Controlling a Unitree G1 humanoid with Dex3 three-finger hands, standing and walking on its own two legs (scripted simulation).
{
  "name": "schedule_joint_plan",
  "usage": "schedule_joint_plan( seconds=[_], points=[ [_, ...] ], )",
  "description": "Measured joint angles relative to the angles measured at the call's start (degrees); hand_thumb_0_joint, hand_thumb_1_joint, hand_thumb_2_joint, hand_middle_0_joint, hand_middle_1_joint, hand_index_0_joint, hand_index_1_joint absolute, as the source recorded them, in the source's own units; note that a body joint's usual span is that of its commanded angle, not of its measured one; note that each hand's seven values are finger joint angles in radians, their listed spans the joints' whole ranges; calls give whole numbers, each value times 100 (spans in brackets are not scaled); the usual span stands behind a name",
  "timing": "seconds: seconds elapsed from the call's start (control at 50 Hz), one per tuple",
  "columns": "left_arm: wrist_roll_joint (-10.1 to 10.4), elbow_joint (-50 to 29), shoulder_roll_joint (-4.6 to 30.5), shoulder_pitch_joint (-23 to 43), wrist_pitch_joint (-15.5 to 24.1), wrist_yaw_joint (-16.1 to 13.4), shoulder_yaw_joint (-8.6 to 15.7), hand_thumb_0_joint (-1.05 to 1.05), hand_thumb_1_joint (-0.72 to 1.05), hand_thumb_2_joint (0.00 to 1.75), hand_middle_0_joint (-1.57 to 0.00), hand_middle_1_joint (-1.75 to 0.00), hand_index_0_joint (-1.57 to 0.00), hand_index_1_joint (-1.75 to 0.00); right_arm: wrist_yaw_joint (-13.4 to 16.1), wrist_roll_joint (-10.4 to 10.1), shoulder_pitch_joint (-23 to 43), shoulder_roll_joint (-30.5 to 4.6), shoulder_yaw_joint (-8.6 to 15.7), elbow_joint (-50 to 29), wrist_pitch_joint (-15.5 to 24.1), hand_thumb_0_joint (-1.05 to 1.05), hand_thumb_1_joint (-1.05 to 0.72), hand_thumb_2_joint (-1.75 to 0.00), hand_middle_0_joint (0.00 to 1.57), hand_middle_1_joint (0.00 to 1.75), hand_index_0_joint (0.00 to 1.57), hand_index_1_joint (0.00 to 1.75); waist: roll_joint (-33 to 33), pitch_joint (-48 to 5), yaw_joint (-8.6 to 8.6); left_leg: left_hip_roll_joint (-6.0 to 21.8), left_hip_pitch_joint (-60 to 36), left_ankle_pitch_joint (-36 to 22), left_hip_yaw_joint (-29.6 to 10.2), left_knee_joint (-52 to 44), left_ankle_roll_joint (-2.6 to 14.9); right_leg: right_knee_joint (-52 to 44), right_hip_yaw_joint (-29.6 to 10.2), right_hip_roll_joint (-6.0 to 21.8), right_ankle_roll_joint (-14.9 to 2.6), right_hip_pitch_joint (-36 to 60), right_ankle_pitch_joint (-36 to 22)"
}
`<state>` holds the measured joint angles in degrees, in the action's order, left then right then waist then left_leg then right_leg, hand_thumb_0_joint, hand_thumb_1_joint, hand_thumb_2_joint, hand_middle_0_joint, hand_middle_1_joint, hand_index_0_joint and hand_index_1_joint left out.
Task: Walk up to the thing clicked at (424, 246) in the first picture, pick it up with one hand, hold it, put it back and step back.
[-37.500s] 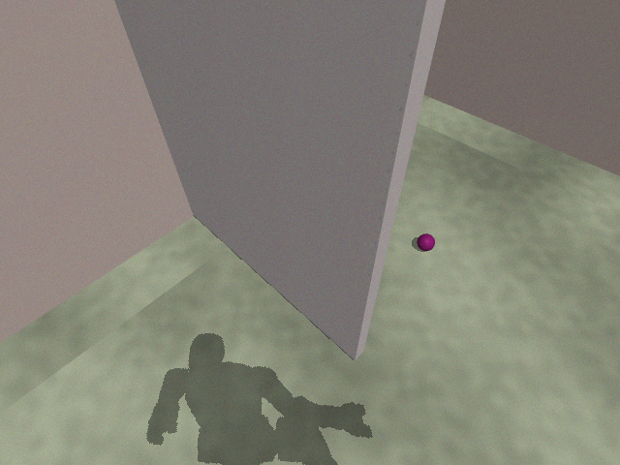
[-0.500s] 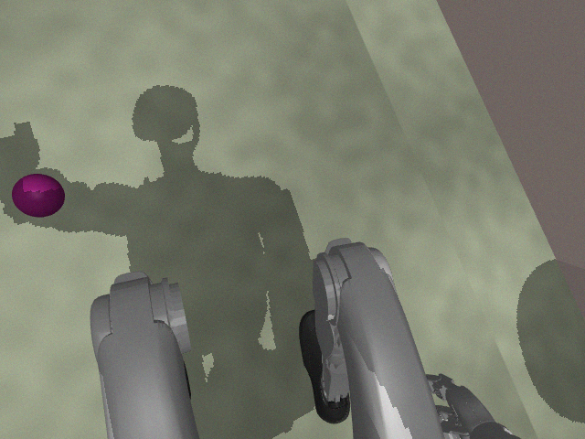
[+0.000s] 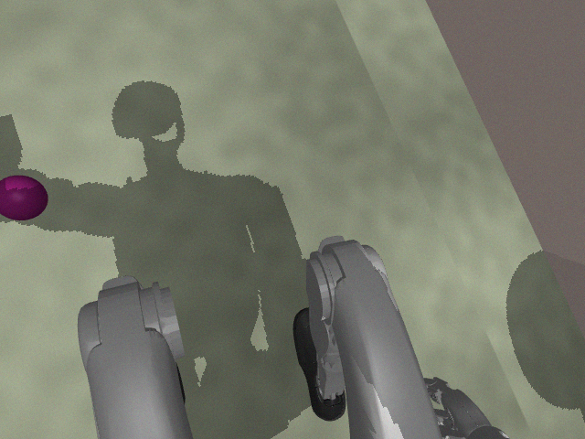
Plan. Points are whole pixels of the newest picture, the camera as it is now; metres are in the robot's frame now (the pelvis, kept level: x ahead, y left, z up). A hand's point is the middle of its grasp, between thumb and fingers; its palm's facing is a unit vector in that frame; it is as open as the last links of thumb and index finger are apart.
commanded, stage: rise first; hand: left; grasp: from above
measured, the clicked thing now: (20, 197) +0.47 +0.34 -0.28
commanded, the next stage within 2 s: approach in 0.96 s
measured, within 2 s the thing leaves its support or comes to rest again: neither
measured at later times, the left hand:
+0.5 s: hand out of the picture +0.42 +0.37 -0.15, palm faces -0.43 -0.10 -0.90, open 14.0 cm
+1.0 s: hand out of the picture +0.42 +0.37 -0.16, palm faces -0.44 -0.10 -0.89, open 13.5 cm
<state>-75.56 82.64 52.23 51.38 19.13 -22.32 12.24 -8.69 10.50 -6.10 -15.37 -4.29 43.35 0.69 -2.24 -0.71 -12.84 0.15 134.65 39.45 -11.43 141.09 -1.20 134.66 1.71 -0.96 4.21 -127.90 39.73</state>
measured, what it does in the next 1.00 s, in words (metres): stands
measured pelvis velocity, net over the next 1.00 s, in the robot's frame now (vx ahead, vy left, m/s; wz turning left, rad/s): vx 0.00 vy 0.00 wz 0.00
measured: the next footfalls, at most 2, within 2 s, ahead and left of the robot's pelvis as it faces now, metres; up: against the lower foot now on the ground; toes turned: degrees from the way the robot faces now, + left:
none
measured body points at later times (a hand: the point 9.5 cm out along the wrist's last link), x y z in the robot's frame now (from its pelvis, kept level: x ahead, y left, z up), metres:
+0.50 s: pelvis +0.00 +0.00 +0.00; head +0.22 +0.10 +0.38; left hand +0.44 +0.38 -0.10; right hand +0.08 -0.28 -0.09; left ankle +0.07 +0.13 -0.29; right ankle +0.10 -0.15 -0.28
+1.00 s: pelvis +0.00 +0.00 +0.00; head +0.23 +0.10 +0.37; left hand +0.44 +0.38 -0.11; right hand +0.07 -0.27 -0.10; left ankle +0.07 +0.13 -0.29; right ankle +0.10 -0.15 -0.28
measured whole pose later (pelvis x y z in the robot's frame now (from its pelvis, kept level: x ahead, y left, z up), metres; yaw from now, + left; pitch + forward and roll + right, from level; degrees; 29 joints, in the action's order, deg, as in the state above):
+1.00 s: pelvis +0.00 +0.00 +0.00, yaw +0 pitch +32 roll -11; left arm -76.0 83.4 52.8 52.0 20.0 -21.3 11.3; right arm -8.8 9.9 -6.7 -15.5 -4.7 43.1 1.1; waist -1.9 -0.9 -13.0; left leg -0.2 134.7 38.5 -11.4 140.9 -1.4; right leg 134.6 1.7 -0.9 4.0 -128.0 38.9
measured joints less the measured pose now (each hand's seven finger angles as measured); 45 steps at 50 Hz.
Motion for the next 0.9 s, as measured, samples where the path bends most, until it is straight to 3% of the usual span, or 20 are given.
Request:
schedule_joint_plan(
  seconds=[0.28,0.56,0.9],
  points=[
    [107,-231,-82,-105,15,206,-37,0,-57,106,-14,-97,-10,-101,-29,-78,-12,-18,41,-44,-32,0,-91,-90,20,30,21,30,48,-11,69,4,-76,-12,17,-85,12,-86,-1,12,16,77,-12],
    [12,-26,-21,60,51,197,-198,0,-54,103,-17,-94,-13,-99,-11,-104,-4,-41,1,-67,-34,0,-91,-90,20,30,21,30,43,-81,35,-17,-70,-89,24,-105,26,-107,2,22,-11,90,-67],
    [-74,71,92,85,141,102,-97,0,-47,97,-21,-91,-18,-95,-14,-45,-60,-28,-64,-27,22,0,-91,-90,20,30,21,30,15,-9,-16,-43,1,-118,3,-25,-8,-13,0,15,-6,10,-89]
  ],
)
